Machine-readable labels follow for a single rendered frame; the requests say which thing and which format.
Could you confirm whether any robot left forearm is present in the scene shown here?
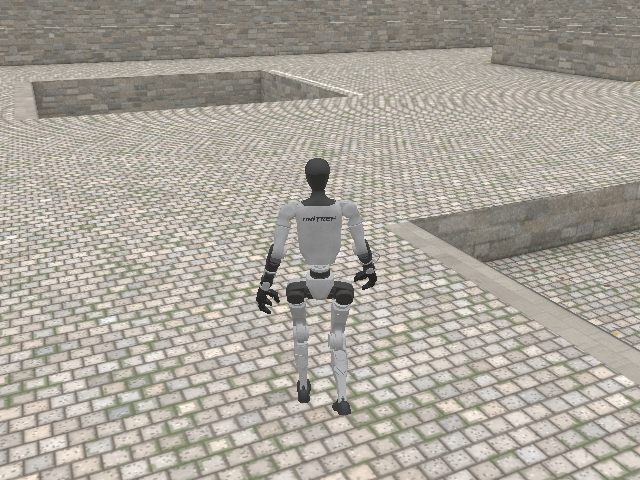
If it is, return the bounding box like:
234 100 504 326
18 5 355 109
259 244 281 291

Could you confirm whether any robot right hand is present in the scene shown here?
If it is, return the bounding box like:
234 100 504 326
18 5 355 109
354 270 377 290

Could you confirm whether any robot right upper arm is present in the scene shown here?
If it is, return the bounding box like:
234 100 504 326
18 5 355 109
339 201 368 255

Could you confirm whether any robot left upper arm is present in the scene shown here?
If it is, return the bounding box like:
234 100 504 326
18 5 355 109
271 202 298 260

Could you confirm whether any robot left shin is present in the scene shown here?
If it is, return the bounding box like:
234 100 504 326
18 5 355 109
293 326 308 390

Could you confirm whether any robot left foot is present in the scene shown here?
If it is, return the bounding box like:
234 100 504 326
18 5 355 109
297 379 311 403

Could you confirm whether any robot right forearm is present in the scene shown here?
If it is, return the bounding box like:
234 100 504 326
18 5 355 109
357 239 375 274

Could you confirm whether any robot left hand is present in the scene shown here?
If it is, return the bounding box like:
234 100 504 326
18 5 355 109
256 287 280 314

